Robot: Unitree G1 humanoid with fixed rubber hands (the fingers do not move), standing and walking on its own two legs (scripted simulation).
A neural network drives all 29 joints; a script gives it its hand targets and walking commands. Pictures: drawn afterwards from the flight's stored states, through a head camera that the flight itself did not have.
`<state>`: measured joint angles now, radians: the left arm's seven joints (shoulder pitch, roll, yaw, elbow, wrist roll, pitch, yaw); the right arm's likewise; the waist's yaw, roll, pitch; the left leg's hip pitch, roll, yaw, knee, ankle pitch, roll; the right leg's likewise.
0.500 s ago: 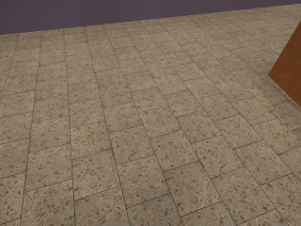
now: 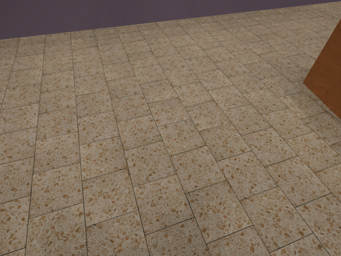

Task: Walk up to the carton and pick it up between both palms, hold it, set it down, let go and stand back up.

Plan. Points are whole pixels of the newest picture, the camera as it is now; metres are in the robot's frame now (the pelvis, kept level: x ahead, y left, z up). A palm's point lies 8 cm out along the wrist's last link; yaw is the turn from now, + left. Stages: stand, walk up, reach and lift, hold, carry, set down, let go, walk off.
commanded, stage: stand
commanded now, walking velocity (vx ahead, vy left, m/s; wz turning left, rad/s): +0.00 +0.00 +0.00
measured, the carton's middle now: out of the picture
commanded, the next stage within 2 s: walk up in 0.06 s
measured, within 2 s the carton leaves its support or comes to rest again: neither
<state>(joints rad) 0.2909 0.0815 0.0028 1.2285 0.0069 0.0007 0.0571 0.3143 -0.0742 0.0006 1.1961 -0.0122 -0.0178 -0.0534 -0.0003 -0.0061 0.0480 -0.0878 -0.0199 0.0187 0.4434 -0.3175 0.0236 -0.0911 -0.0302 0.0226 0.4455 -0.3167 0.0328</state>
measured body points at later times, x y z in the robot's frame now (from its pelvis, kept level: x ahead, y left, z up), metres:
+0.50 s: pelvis +0.02 -0.02 -0.02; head +0.01 -0.03 +0.43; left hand +0.08 +0.23 -0.17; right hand -0.05 -0.27 -0.17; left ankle -0.05 +0.10 -0.74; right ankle +0.04 -0.17 -0.70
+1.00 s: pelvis +0.15 -0.15 -0.03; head +0.17 -0.17 +0.42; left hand +0.33 +0.06 -0.16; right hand +0.14 -0.45 -0.14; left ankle +0.31 -0.09 -0.73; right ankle +0.13 -0.27 -0.74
